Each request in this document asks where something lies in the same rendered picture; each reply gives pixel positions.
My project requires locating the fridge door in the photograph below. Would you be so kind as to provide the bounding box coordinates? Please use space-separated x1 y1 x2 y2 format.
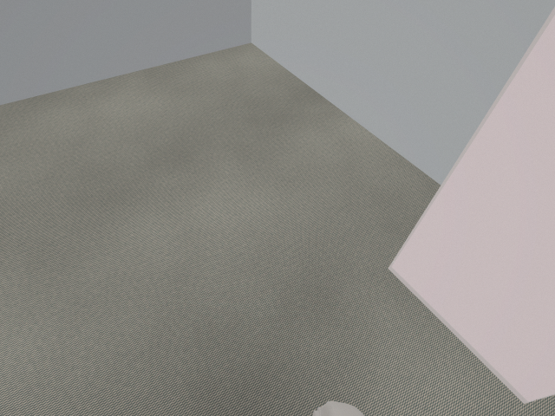
392 16 555 401

